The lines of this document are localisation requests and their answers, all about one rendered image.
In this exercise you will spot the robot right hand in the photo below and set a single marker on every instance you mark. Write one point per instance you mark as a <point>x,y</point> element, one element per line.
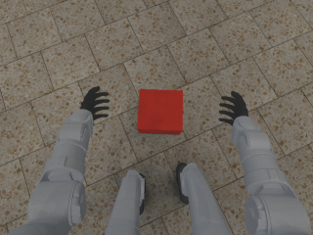
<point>239,110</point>

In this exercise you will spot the robot left upper arm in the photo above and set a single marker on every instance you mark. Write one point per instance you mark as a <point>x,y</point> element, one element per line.
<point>55,207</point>

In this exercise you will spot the robot left hand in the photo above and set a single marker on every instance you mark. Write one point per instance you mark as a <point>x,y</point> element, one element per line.
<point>89,102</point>

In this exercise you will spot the robot right forearm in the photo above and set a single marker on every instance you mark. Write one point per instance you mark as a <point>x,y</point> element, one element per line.
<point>262,171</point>

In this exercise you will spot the left robot thigh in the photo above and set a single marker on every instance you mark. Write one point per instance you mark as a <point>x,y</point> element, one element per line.
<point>125,216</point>

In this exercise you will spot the carton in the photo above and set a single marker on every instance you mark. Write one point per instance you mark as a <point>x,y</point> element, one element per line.
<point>160,111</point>

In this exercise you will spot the robot right upper arm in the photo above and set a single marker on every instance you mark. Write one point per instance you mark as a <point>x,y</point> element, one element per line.
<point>268,214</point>

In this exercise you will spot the robot right shin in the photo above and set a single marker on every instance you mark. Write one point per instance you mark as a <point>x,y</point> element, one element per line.
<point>193,165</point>

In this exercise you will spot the robot left forearm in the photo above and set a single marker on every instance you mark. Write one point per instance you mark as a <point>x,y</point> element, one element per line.
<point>70,150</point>

